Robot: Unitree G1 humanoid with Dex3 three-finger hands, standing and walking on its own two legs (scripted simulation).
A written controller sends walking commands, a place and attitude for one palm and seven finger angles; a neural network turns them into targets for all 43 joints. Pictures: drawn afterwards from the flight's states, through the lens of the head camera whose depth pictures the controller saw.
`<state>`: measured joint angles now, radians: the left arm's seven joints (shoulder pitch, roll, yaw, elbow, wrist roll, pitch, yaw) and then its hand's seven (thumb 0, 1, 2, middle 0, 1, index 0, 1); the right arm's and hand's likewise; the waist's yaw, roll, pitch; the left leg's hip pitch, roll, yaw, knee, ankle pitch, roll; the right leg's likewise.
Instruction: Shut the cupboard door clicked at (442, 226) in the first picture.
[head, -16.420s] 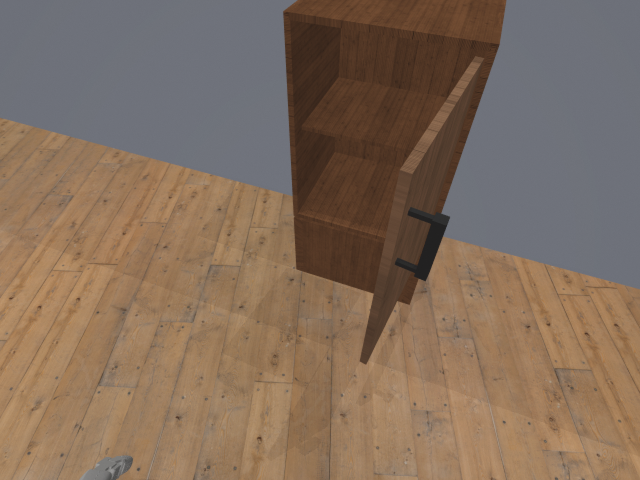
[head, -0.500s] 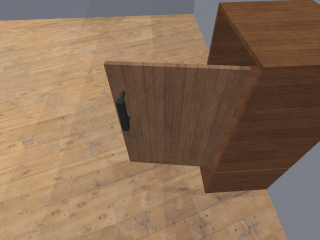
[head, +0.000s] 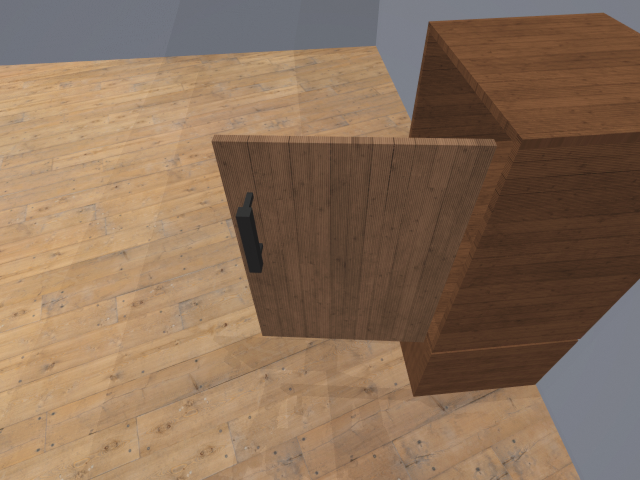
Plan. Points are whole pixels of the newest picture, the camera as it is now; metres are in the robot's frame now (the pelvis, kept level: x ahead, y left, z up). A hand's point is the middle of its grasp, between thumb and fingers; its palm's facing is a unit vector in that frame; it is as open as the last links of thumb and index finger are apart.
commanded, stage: look again from close up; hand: left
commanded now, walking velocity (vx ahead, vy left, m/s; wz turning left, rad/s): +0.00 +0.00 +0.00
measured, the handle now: (252, 233) +0.51 +0.15 -0.02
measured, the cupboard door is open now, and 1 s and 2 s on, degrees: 82 82 82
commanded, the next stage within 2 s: shuffle to correct the standing spot in 0.12 s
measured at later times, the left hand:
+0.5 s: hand out of the picture +0.01 +0.14 -0.18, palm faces +0.03 -0.98 -0.19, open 7.4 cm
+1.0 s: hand out of the picture +0.07 +0.16 -0.18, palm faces +0.06 -0.97 -0.24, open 7.4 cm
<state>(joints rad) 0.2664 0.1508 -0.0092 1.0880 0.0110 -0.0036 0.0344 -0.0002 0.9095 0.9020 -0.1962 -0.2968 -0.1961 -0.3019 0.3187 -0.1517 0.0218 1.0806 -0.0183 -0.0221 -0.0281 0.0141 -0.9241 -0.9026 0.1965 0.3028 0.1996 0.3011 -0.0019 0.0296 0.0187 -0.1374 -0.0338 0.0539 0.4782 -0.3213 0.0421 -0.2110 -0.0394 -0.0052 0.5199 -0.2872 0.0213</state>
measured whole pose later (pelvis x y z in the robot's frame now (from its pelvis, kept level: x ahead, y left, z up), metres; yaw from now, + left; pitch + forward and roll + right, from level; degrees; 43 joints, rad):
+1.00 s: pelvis +0.04 -0.03 +0.00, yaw +1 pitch +1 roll +1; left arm 0.22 0.18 0.02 1.05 0.01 0.01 0.05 0.00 0.91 0.90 -0.20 -0.30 -0.20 -0.30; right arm 0.19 -0.15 -0.02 1.06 -0.02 -0.01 -0.06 0.00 -0.92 -0.90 0.20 0.30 0.20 0.30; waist 0.02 -0.02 0.05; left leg -0.12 0.01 0.10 0.47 -0.37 0.01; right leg -0.20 -0.02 -0.03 0.55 -0.36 -0.01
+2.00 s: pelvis -0.01 -0.01 +0.00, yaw +2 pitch -2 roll +0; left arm 0.30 0.14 -0.01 1.10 0.01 -0.01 0.03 0.00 0.91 0.90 -0.20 -0.30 -0.20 -0.30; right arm 0.30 -0.16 0.01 1.08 -0.02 -0.02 -0.03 0.02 -0.94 -0.90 0.20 0.30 0.20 0.30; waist 0.00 0.01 0.00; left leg -0.15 -0.02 0.09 0.47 -0.29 0.04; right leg -0.21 -0.04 -0.04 0.50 -0.27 0.01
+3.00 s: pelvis +0.07 -0.03 +0.00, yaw +1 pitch +1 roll +2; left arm 0.27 0.18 0.05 1.00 0.04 -0.02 0.06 0.00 0.91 0.90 -0.20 -0.30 -0.20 -0.30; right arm 0.21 -0.15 -0.05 1.04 -0.01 0.02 -0.05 0.01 -0.92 -0.90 0.20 0.30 0.20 0.30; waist 0.03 -0.03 0.09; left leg -0.31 -0.02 0.06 0.84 -0.49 0.00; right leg -0.17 -0.05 -0.08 0.56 -0.35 -0.06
